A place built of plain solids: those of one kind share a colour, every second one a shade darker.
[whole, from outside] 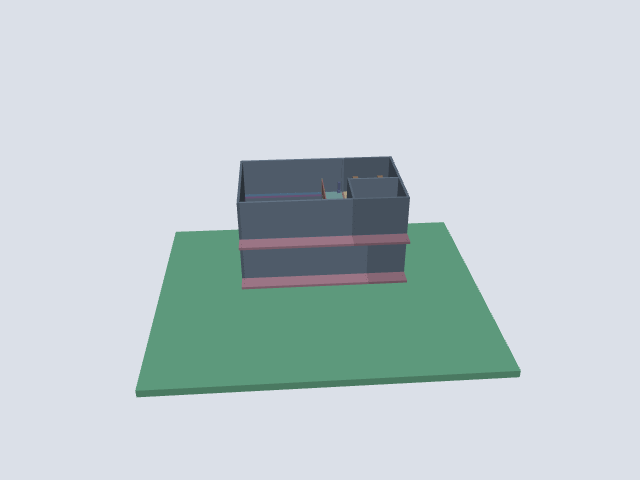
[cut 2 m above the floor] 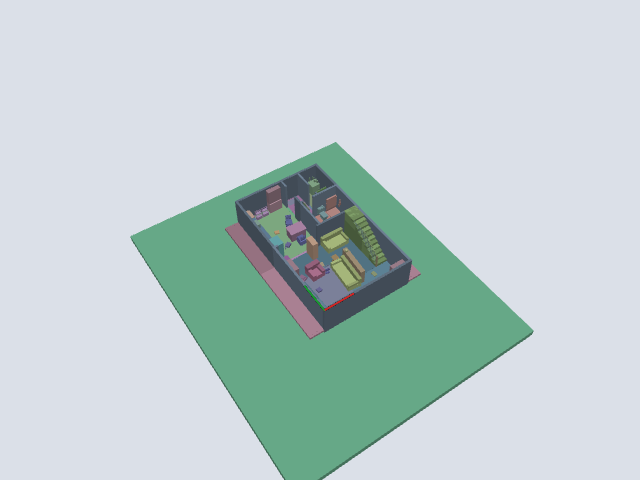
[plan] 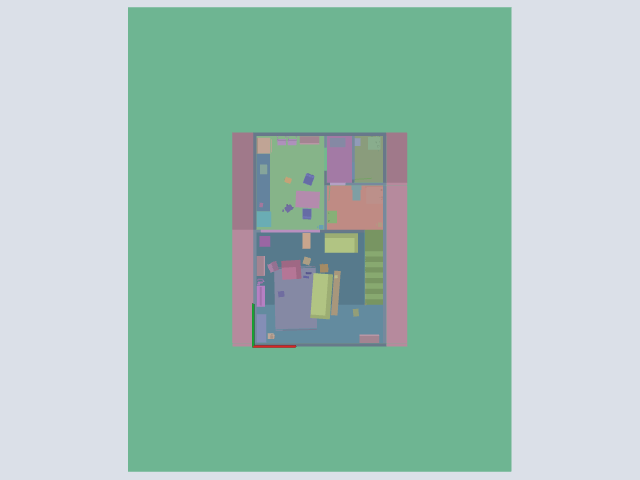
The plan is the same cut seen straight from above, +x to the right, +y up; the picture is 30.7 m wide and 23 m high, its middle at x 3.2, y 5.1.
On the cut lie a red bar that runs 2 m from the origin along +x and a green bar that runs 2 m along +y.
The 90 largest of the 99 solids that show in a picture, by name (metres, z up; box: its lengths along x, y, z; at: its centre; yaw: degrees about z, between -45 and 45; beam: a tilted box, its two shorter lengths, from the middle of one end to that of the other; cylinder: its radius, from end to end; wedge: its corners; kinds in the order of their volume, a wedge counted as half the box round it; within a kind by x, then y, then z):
{
 "under_1": {"box": [18.38, 22.25, 0.5], "at": [3.19, 5.12, -3.58]},
 "wall_1": {"box": [0.16, 5.3, 2.79], "at": [0.08, 2.81, 1.09]},
 "wall_2": {"box": [0.16, 6.69, 2.46], "at": [0.08, 3.5, 4.02]},
 "wall_3": {"box": [0.16, 4.5, 2.79], "at": [0.08, 7.84, 1.09]},
 "wall_4": {"box": [0.16, 3.11, 2.46], "at": [0.08, 8.53, 4.02]},
 "wall_5": {"box": [0.26, 0.13, 2.46], "at": [0.13, 6.91, 4.02]},
 "wall_6": {"box": [6.38, 0.16, 5.55], "at": [3.19, 0.08, 2.48]},
 "wall_7": {"box": [6.38, 0.16, 5.55], "at": [3.19, 10.17, 2.48]},
 "wall_8": {"box": [0.13, 2.13, 2.79], "at": [3.46, 6.65, 1.09]},
 "wall_9": {"box": [0.13, 0.57, 2.79], "at": [3.46, 8.13, 1.09]},
 "wall_10": {"box": [0.13, 3.11, 2.46], "at": [3.46, 8.53, 4.02]},
 "wall_11": {"box": [0.13, 0.57, 2.79], "at": [3.46, 9.8, 1.09]},
 "wall_12": {"box": [2.15, 0.13, 2.79], "at": [4.28, 5.52, 1.09]},
 "wall_13": {"box": [0.13, 1.27, 2.79], "at": [4.79, 9.45, 1.09]},
 "wall_14": {"box": [3.08, 0.13, 2.46], "at": [4.84, 6.91, 4.02]},
 "wall_15": {"box": [1.96, 0.13, 2.79], "at": [5.4, 7.78, 1.09]},
 "wall_16": {"box": [0.16, 6.69, 2.46], "at": [6.3, 3.5, 4.02]},
 "wall_17": {"box": [0.16, 7.56, 2.79], "at": [6.3, 3.94, 1.09]},
 "wall_18": {"box": [0.16, 3.11, 2.46], "at": [6.3, 8.53, 4.02]},
 "wall_19": {"box": [0.16, 2.24, 2.79], "at": [6.3, 8.97, 1.09]},
 "stair_1": {"box": [0.87, 3.59, 0.49], "at": [5.79, 3.79, -0.06]},
 "stair_2": {"box": [0.87, 3.33, 0.67], "at": [5.79, 3.92, 0.04]},
 "stair_3": {"box": [0.87, 3.08, 0.86], "at": [5.79, 4.05, 0.13]},
 "stair_4": {"box": [0.87, 2.82, 1.04], "at": [5.79, 4.18, 0.22]},
 "stair_5": {"box": [0.87, 2.56, 1.23], "at": [5.79, 4.31, 0.32]},
 "stair_6": {"box": [0.87, 2.31, 1.42], "at": [5.79, 4.43, 0.41]},
 "stair_7": {"box": [0.87, 2.05, 1.6], "at": [5.79, 4.56, 0.5]},
 "stair_8": {"box": [0.87, 1.79, 1.79], "at": [5.79, 4.69, 0.59]},
 "stair_9": {"box": [0.87, 1.54, 1.97], "at": [5.79, 4.82, 0.69]},
 "stair_10": {"box": [0.87, 1.28, 2.16], "at": [5.79, 4.95, 0.78]},
 "stair_11": {"box": [0.87, 1.03, 2.35], "at": [5.79, 5.08, 0.87]},
 "stair_12": {"box": [0.87, 0.51, 2.72], "at": [5.79, 5.33, 1.06]},
 "floor_living_1": {"box": [5.19, 3.46, 0.5], "at": [2.75, 3.73, -0.25]},
 "floor_living_2": {"box": [6.06, 1.84, 0.5], "at": [3.19, 1.08, -0.25]},
 "floor_kitchen_1": {"box": [3.24, 4.5, 0.5], "at": [1.78, 7.84, -0.25]},
 "upper_floor_next_1": {"box": [1.0, 0.16, 0.16], "at": [-0.5, 0.08, -0.08]},
 "upper_floor_next_2": {"box": [1.0, 5.3, 0.16], "at": [-0.5, 2.81, -0.08]},
 "upper_floor_next_3": {"box": [1.0, 0.13, 0.16], "at": [-0.5, 5.52, -0.08]},
 "upper_floor_next_4": {"box": [1.0, 4.5, 0.16], "at": [-0.5, 7.84, -0.08]},
 "upper_floor_next_5": {"box": [1.0, 0.16, 0.16], "at": [-0.5, 10.17, -0.08]},
 "upper_floor_next_6": {"box": [1.0, 0.16, 0.16], "at": [6.88, 0.08, -0.08]},
 "upper_floor_next_7": {"box": [1.0, 6.69, 0.16], "at": [6.88, 3.5, 2.71]},
 "upper_floor_next_8": {"box": [1.0, 7.56, 0.16], "at": [6.88, 3.94, -0.08]},
 "upper_floor_next_9": {"box": [1.0, 3.11, 0.16], "at": [6.88, 8.53, 2.71]},
 "upper_floor_next_10": {"box": [1.0, 2.24, 0.16], "at": [6.88, 8.97, -0.08]},
 "upper_floor_next_11": {"box": [1.0, 0.16, 0.16], "at": [6.88, 10.17, -0.08]},
 "floor_shower_1": {"box": [2.69, 2.13, 0.5], "at": [4.88, 6.65, -0.25]},
 "sofa_1": {"box": [0.92, 0.17, 0.18], "at": [3.19, 1.41, 0.54], "yaw": -4.2},
 "sofa_2": {"box": [0.93, 2.16, 0.34], "at": [3.27, 2.41, 0.28], "yaw": -4.2},
 "sofa_3": {"box": [0.92, 0.17, 0.18], "at": [3.34, 3.4, 0.54], "yaw": -4.2},
 "sofa_4": {"box": [0.17, 0.92, 0.18], "at": [3.51, 4.95, 0.54]},
 "sofa_5": {"box": [0.23, 2.16, 0.39], "at": [3.63, 2.38, 0.65], "yaw": -4.2},
 "sofa_6": {"box": [1.6, 0.93, 0.34], "at": [4.22, 4.95, 0.28]},
 "sofa_7": {"box": [1.6, 0.23, 0.39], "at": [4.22, 5.31, 0.65]},
 "sofa_8": {"box": [0.17, 0.92, 0.18], "at": [4.94, 4.95, 0.54]},
 "floor_utility_1": {"box": [1.36, 2.24, 0.5], "at": [5.54, 8.97, -0.25]},
 "floor_hall_1": {"box": [1.2, 2.24, 0.5], "at": [4.13, 8.97, -0.25]},
 "china_cabinet_1": {"box": [0.33, 0.95, 1.07], "at": [0.34, 3.86, 1.36]},
 "china_cabinet_2": {"box": [0.95, 0.4, 0.83], "at": [2.7, 9.88, 0.41]},
 "china_cabinet_3": {"box": [0.95, 0.33, 1.07], "at": [2.7, 9.91, 1.36]},
 "china_cabinet_4": {"box": [0.95, 0.33, 1.07], "at": [5.56, 0.34, 1.36]},
 "upper_floor_landing_1": {"box": [6.06, 1.26, 0.16], "at": [3.19, 6.22, 2.71]},
 "fridge_1": {"box": [0.7, 0.75, 1.72], "at": [0.52, 6.1, 0.86]},
 "bookcase_1": {"box": [0.31, 2.14, 1.15], "at": [3.96, 2.56, 0.57], "yaw": -4.2},
 "kitchen_table_1": {"box": [1.06, 0.71, 0.72], "at": [2.61, 7.04, 0.36], "yaw": -3.0},
 "kitchen_table_2": {"box": [1.15, 0.8, 0.028], "at": [2.61, 7.04, 0.74], "yaw": -3.0},
 "rug_1": {"box": [2.0, 2.9, 0.08], "at": [2.03, 2.3, -0.03], "yaw": 1.3},
 "rug_2": {"box": [0.75, 0.45, 0.08], "at": [4.05, 9.77, -0.03], "yaw": 0.7},
 "armchair_club_1": {"box": [0.24, 0.87, 0.18], "at": [1.49, 3.63, 0.51], "yaw": 3.6},
 "armchair_club_2": {"box": [0.92, 0.33, 0.38], "at": [1.81, 3.96, 0.61], "yaw": 3.6},
 "armchair_club_3": {"box": [0.92, 0.9, 0.35], "at": [1.83, 3.67, 0.24], "yaw": 3.6},
 "armchair_club_4": {"box": [0.24, 0.87, 0.18], "at": [2.17, 3.67, 0.51], "yaw": 3.6},
 "range_cooker_1": {"box": [0.65, 0.76, 0.94], "at": [0.49, 9.62, 0.47]},
 "flat_shelf_1": {"box": [0.39, 0.76, 1.46], "at": [2.56, 5.06, 0.73]},
 "sideboard_1": {"box": [0.45, 1.35, 0.71], "at": [0.4, 0.86, 0.51]},
 "washer_1": {"box": [0.6, 0.62, 0.87], "at": [5.8, 9.73, 0.44]},
 "wall_band_1": {"box": [0.16, 5.3, 0.31], "at": [0.08, 2.81, 2.63]},
 "tv_board_1": {"box": [0.4, 1.0, 0.48], "at": [0.37, 2.41, 0.24]},
 "floor_gap_kitchen_living_1": {"box": [2.84, 0.13, 0.5], "at": [1.78, 5.52, -0.25]},
 "wall_foot_1": {"box": [0.16, 6.69, 0.17], "at": [0.08, 3.5, 2.71]},
 "shower_1": {"box": [0.78, 0.11, 0.96], "at": [5.8, 7.58, 0.82]},
 "shower_2": {"box": [0.8, 0.8, 0.1], "at": [5.81, 7.24, 0.0]},
 "floor_gap_hall_kitchen_1": {"box": [0.13, 1.1, 0.5], "at": [3.46, 8.97, -0.25]},
 "counter_run_1": {"box": [0.64, 2.76, 0.038], "at": [0.49, 7.86, 0.9]},
 "dish_rack_1": {"box": [0.35, 0.47, 0.34], "at": [0.5, 8.48, 1.08]},
 "floor_gap_utility_door_1": {"box": [0.13, 0.82, 0.5], "at": [4.79, 8.41, -0.25]},
 "plant_fern_1": {"box": [0.52, 0.52, 0.17], "at": [0.56, 5.04, 0.91]},
 "wc_1": {"box": [0.48, 0.21, 0.45], "at": [4.95, 7.6, 0.56]},
 "water_heater_1": {"box": [0.28, 0.38, 0.36], "at": [5.0, 9.79, 1.12]},
 "basin_slab_1": {"box": [0.47, 0.6, 0.13], "at": [3.78, 6.2, 0.74]}
}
